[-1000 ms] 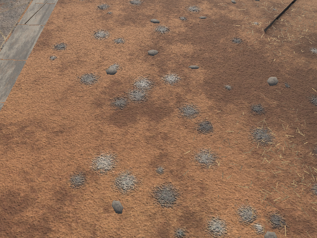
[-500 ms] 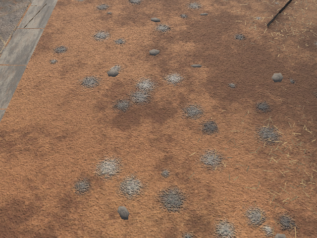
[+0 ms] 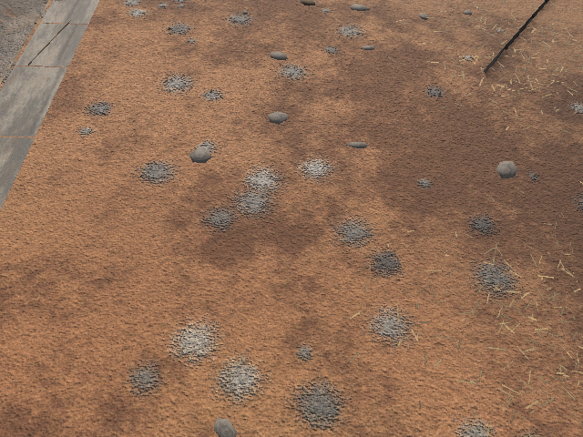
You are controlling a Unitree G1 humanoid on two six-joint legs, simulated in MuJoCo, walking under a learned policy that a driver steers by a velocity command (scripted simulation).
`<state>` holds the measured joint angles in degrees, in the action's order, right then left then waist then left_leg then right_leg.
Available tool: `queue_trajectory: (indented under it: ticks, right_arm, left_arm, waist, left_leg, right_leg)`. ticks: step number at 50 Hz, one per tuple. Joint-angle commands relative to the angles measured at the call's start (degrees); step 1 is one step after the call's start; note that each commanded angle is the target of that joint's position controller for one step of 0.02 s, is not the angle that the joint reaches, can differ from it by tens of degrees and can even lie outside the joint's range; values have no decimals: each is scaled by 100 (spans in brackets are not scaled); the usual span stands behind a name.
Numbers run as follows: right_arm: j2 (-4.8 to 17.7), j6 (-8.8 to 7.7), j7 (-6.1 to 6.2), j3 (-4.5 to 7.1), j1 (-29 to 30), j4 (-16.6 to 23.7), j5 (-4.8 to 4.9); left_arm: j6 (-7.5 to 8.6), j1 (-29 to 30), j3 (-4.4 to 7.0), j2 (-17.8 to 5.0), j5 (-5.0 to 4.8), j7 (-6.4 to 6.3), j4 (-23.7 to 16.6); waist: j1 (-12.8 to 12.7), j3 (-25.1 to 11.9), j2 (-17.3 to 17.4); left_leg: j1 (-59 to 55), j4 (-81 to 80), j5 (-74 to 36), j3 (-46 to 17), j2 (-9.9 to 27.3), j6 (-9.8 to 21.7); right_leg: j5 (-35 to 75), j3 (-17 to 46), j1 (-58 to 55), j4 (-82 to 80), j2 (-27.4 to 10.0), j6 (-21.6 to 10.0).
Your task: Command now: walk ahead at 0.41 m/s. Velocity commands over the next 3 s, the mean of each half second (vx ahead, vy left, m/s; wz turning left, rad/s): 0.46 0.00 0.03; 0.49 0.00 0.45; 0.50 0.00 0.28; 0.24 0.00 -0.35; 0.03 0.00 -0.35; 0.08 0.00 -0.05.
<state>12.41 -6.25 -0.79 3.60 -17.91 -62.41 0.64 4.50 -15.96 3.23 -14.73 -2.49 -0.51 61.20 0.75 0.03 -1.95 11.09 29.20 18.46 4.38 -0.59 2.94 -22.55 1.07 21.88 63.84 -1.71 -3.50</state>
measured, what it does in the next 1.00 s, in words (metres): walks ahead, turning left: right foot, then left foot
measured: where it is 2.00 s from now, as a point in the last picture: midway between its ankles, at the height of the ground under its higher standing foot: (229, 259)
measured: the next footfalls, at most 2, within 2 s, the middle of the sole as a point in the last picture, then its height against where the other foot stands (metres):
right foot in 0.38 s outside the picture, level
left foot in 0.96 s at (232, 378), level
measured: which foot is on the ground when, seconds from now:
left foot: down 0.00-0.38, up 0.40-0.94, down 0.96-1.00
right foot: up 0.00-0.36, down 0.38-0.96, up 0.98-1.00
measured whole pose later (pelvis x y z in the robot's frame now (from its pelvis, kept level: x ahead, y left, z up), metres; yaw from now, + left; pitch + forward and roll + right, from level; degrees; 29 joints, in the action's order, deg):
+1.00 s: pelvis +0.54 +0.02 -0.02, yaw +17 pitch +2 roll -1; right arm 14.0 -3.1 -2.7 4.8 -2.9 -44.6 1.4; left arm 3.8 -17.0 3.8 -14.9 -0.3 -1.3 56.6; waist -0.9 3.8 0.3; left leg 29.9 37.3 9.6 4.7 -1.7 7.3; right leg -26.0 -9.4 4.9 52.9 -4.7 1.6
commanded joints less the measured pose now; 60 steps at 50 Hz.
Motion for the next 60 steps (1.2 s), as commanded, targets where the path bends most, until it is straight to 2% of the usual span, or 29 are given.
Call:
queue_trajectory:
  ticks: [1,4,8,14,17,18,19,20,21,22,23,24,25,27,29,32,37,42,45,47,48,49,50,51,52,53,54,57,60]
  right_arm:
    - [501,-79,-48,-41,-199,201,-54]
    - [554,-13,48,-69,-648,112,-88]
    - [733,47,179,-48,-763,183,-98]
    - [752,102,214,32,-1141,71,3]
    - [952,172,226,122,-927,148,-9]
    - [991,218,225,137,-819,179,-25]
    - [932,249,215,104,-722,245,-45]
    - [663,237,186,-6,-812,389,-140]
    - [-257,111,108,-237,-1592,360,5]
    - [417,-32,101,-74,-926,409,204]
    - [712,-91,121,24,-371,630,322]
    - [741,-92,188,49,-137,676,279]
    - [694,-31,240,119,-97,663,180]
    - [395,155,235,133,-466,594,179]
    - [337,284,245,153,-282,698,194]
    - [427,325,220,188,316,970,110]
    - [336,247,31,117,1214,1320,62]
    - [231,254,-184,8,2088,1841,70]
    - [498,283,-293,117,1840,2023,97]
    - [997,301,-277,379,541,1805,134]
    - [1454,342,-157,595,-384,1591,122]
    - [2090,363,-72,720,-346,1701,117]
    - [1759,312,-81,551,-594,1765,-19]
    - [1330,259,-73,441,-502,1746,-94]
    - [1092,185,-93,381,-46,1789,-30]
    - [871,151,-86,307,373,1896,5]
    - [754,141,-66,255,652,1993,-36]
    - [900,102,10,257,568,1974,-37]
    - [1029,99,109,277,253,1847,-18]
  left_arm:
    - [189,589,133,-488,52,43,-505]
    - [71,775,132,-262,111,97,-555]
    - [32,1794,39,-51,124,130,-954]
    - [90,2628,-22,-126,68,296,-1326]
    - [140,2162,115,-450,69,341,-1307]
    - [136,1459,231,-650,67,318,-1127]
    - [106,438,373,-897,61,275,-815]
    - [78,-575,486,-1335,148,199,-627]
    - [85,-836,452,-1421,235,247,-528]
    - [122,-519,313,-895,185,252,-552]
    - [170,70,235,-655,162,232,-653]
    - [232,560,168,-479,191,241,-735]
    - [282,787,121,-292,252,264,-710]
    - [311,807,88,-146,333,265,-587]
    - [323,700,111,-269,318,197,-492]
    - [307,477,158,-488,352,63,-439]
    - [246,146,166,-642,329,-68,-475]
    - [40,-482,225,-801,232,-101,-382]
    - [-84,-263,294,-1036,190,-145,-542]
    - [-164,-12,319,-1167,162,-176,-676]
    - [-130,20,287,-1113,189,-178,-779]
    - [65,-378,33,-207,342,-76,-1121]
    - [389,-65,39,-496,128,54,-1278]
    - [518,585,115,-752,-93,113,-1461]
    - [551,656,97,-683,-55,96,-1478]
    - [502,641,151,-742,102,36,-1390]
    - [404,474,197,-779,157,25,-1330]
    - [174,396,186,-573,266,18,-1348]
    - [127,985,127,-447,309,-2,-1532]
  waist:
    - [34,531,598]
    - [55,477,626]
    - [214,691,570]
    - [288,939,632]
    - [-133,410,862]
    - [-516,-43,972]
    - [-978,-625,952]
    - [-1178,-1449,173]
    - [-640,-2398,-1328]
    - [-840,-1798,-713]
    - [-691,-898,-526]
    - [-459,-507,38]
    - [-260,-231,125]
    - [16,-139,-178]
    - [78,132,-201]
    - [9,352,-30]
    - [-248,465,66]
    - [-532,674,117]
    - [-169,278,-255]
    - [606,-463,-385]
    - [1026,-970,-8]
    - [412,-1490,1715]
    - [578,-2351,1106]
    - [694,-1689,815]
    - [377,-929,298]
    - [132,-686,99]
    - [-78,-481,142]
    - [-239,-288,223]
    - [-47,-90,389]
  left_leg:
    - [-1197,-2020,-677,-2088,1585,721]
    - [-1162,-2091,-2014,-1359,1348,717]
    - [-870,-2325,-2189,-918,1225,710]
    - [-1394,-2283,-2431,-628,1481,682]
    - [-1856,-1430,-4586,-496,1602,529]
    - [-1810,-602,-5539,-367,1499,436]
    - [-1229,611,-5559,-218,1243,256]
    - [340,2559,-3343,-128,827,94]
    - [2182,4450,1308,-719,-275,-158]
    - [2730,5094,1331,-1387,-42,-9]
    - [3039,5112,808,-1189,252,88]
    - [2716,4824,237,-1099,586,110]
    - [2403,4527,-73,-1064,771,123]
    - [1858,4195,-253,-1129,973,158]
    - [2068,3891,-389,-1103,1033,131]
    - [2815,3233,-1189,-1209,1028,-7]
    - [2929,1677,-2376,-692,854,-66]
    - [3344,864,-1865,-201,672,85]
    - [2442,762,-1026,276,183,362]
    - [632,430,-990,393,-279,704]
    - [-1094,132,-1100,-401,15,988]
    - [-3252,-325,-800,-3767,1676,2142]
    - [-3732,-1214,-400,-5376,2138,2416]
    - [-3364,-1232,-688,-4393,1891,2018]
    - [-2351,-1229,-1271,-3489,1610,1771]
    - [-1543,-1271,-1739,-2906,1371,1565]
    - [-852,-1392,-2128,-2532,1240,1498]
    - [-32,-1690,-2752,-2007,1089,1483]
    - [75,-1817,-2844,-1533,875,1299]
  right_leg:
    - [891,238,2248,159,-592,-155]
    - [1294,-46,2082,-496,-550,74]
    - [2106,-230,1957,-2050,-382,257]
    - [2396,-324,1694,-3164,-199,15]
    - [1920,-498,751,-3297,120,-253]
    - [1832,-634,-153,-3286,331,-385]
    - [1914,-579,-1580,-3281,331,-553]
    - [1524,982,-3477,-3185,-947,-925]
    - [21,3965,-4874,-4265,-2241,-1794]
    - [-383,3996,-4323,-4800,-2004,-1438]
    - [26,2965,-3408,-4913,-1896,-1156]
    - [734,2210,-2452,-5073,-1740,-997]
    - [1148,1595,-1747,-5249,-1542,-856]
    - [1368,882,-1123,-5517,-1305,-759]
    - [1540,401,-862,-5750,-1236,-749]
    - [1928,-25,-1068,-5886,-1257,-759]
    - [2530,-851,-1534,-5885,-1118,-548]
    - [3396,-1197,-2764,-5357,-1444,-495]
    - [5963,-1447,-3033,-4391,-1532,-332]
    - [6794,-1574,-2642,-2558,-1376,-126]
    - [5384,-1579,-1415,-939,-1151,140]
    - [-18,-1304,1392,1604,182,587]
    - [-987,326,2127,2221,402,420]
    - [-604,487,2566,2116,75,220]
    - [-130,446,2495,1450,-221,156]
    - [91,419,2061,877,-449,183]
    - [245,401,1596,574,-595,236]
    - [624,216,1200,-189,-667,483]
    - [1684,93,1366,-1376,-599,627]
Over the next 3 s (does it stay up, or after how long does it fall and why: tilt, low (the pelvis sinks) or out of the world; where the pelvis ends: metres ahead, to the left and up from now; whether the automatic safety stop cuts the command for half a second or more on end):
stays up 1.06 0.14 -0.01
